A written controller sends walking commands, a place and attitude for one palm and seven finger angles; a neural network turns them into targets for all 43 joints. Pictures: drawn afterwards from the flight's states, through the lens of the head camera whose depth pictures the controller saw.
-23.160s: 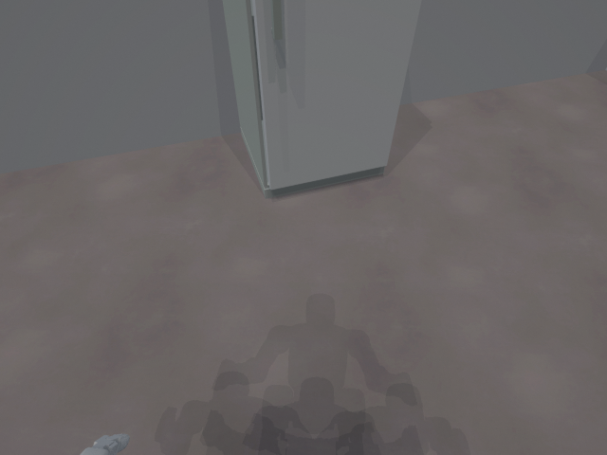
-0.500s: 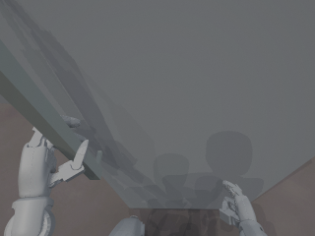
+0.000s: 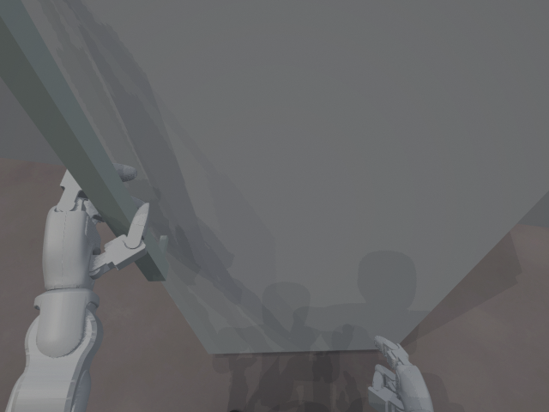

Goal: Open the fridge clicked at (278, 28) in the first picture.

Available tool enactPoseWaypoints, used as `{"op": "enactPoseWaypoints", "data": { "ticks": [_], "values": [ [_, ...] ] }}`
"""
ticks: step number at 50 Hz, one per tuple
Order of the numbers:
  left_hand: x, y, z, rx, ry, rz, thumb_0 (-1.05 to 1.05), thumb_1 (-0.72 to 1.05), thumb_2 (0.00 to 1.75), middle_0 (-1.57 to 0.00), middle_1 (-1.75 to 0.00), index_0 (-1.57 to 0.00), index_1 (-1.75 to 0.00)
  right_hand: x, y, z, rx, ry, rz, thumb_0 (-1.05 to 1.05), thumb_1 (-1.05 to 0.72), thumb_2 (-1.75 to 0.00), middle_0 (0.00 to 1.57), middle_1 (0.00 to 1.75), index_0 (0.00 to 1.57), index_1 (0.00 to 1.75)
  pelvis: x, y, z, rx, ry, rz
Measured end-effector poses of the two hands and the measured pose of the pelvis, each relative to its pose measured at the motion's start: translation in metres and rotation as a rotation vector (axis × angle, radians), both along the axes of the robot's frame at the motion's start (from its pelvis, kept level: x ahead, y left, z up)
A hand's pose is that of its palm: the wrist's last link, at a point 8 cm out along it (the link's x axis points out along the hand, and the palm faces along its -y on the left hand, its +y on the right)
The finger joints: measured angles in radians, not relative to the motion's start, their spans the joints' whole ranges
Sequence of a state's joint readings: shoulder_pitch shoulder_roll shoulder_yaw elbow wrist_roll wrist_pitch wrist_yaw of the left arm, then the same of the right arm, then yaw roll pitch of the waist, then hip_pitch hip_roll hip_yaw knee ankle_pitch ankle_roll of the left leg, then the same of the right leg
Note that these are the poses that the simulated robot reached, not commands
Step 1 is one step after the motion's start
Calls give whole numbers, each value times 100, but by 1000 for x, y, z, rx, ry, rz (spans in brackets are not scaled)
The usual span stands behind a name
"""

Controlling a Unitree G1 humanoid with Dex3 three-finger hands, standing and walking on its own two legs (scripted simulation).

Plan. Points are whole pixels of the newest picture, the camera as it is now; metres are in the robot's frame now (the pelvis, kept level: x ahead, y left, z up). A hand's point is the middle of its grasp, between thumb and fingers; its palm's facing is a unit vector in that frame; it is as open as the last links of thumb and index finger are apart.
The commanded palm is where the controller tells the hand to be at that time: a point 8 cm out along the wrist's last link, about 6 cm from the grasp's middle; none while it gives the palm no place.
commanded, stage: walk backward, drawing the door open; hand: left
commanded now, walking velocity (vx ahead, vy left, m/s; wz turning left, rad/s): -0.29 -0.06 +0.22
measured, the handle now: (104, 160) +0.33 +0.20 +0.23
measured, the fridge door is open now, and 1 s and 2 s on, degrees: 11 53 83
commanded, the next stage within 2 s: stop walking and hold the door back in 1.74 s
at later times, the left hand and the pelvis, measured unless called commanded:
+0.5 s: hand out of the picture +0.09 +0.11 +0.16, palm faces +0.32 -0.93 -0.20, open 7.4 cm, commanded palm +0.04 +0.15 +0.16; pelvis -0.14 -0.10 +0.01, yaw +16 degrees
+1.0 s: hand out of the picture -0.05 -0.03 +0.16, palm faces +0.58 -0.79 -0.19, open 7.6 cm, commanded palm -0.11 -0.01 +0.16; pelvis -0.18 -0.28 -0.02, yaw +37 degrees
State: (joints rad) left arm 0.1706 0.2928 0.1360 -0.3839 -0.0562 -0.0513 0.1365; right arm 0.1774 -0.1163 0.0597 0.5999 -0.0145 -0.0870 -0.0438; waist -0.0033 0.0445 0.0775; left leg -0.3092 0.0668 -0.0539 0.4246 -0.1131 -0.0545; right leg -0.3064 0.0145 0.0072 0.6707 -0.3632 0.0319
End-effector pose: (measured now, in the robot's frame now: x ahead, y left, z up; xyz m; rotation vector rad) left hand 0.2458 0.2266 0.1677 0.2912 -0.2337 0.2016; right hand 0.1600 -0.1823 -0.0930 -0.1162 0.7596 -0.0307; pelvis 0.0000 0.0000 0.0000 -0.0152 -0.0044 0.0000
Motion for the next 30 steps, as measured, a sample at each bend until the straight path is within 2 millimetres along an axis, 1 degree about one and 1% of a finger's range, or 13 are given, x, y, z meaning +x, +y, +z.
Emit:
{"op": "enactPoseWaypoints", "data": {
  "ticks": [2, 5, 8, 11, 13, 15, 18, 20, 25, 28, 30],
  "values": [
    [-13, -5, -1, 11, -11, 44, -3, 57, 80, -46, -140, -20, -137, -8, -13, -8, 10, -12, 15, 1, -90, -90, 21, 30, 20, 30, -12, -15, -8, 13, 4, -5],
    [-36, -13, 0, 18, 0, 94, -3, 58, 81, -46, -140, -19, -136, -23, -41, -12, -16, 10, 8, 1, -90, -90, 21, 30, 20, 30, -33, -29, -5, 9, 6, -5],
    [-59, -20, 1, 16, 11, 117, -3, 58, 78, -46, -140, -19, -137, -41, -70, -4, -70, 27, -14, 1, -90, -90, 21, 30, 20, 30, -49, -40, 1, 43, 16, 18],
    [-82, -27, 0, 2, -2, 122, -2, 58, 76, -46, -140, -21, -137, -56, -95, 7, -139, 22, -21, 1, -90, -90, 20, 30, 20, 30, -63, -51, 3, 55, 22, 59],
    [-98, -32, -1, -15, -19, 115, -2, 57, 74, -46, -140, -22, -138, -65, -108, 14, -184, 13, -15, 1, -91, -90, 20, 30, 20, 30, -73, -57, 2, 51, 28, 88],
    [-115, -37, -3, -35, -45, 100, -1, 56, 73, -46, -140, -24, -138, -73, -116, 19, -224, 1, 0, 1, -91, -90, 20, 30, 20, 30, -83, -62, -1, 40, 36, 119],
    [-138, -46, -6, -57, -100, 63, -2, 54, 73, -46, -140, -25, -137, -82, -122, 21, -267, -43, 28, 1, -91, -90, 20, 30, 20, 30, -100, -64, -12, 7, 44, 163],
    [-153, -53, -7, -47, -114, 53, -3, 53, 73, -46, -140, -24, -136, -90, -120, 20, -252, -41, 38, 1, -91, -90, 20, 30, 20, 30, -113, -73, -11, 25, 25, 193],
    [-193, -75, -3, -42, -70, 82, -2, 52, 71, -46, -140, -25, -135, -112, -102, 21, -154, -2, 164, 1, -91, -90, 20, 30, 20, 30, -136, -103, 5, -23, -20, 278],
    [-217, -92, -2, -50, -58, 122, -1, 53, 71, -46, -140, -25, -134, -118, -98, 16, -96, 4, 229, 1, -90, -90, 20, 30, 20, 30, -148, -124, 7, -38, -33, 310],
    [-232, -104, -2, -48, -53, 157, -1, 54, 71, -46, -140, -24, -134, -117, -99, 11, -60, 1, 262, 1, -90, -90, 20, 30, 20, 30, -153, -140, 5, -41, -34, 332]
  ]
}}
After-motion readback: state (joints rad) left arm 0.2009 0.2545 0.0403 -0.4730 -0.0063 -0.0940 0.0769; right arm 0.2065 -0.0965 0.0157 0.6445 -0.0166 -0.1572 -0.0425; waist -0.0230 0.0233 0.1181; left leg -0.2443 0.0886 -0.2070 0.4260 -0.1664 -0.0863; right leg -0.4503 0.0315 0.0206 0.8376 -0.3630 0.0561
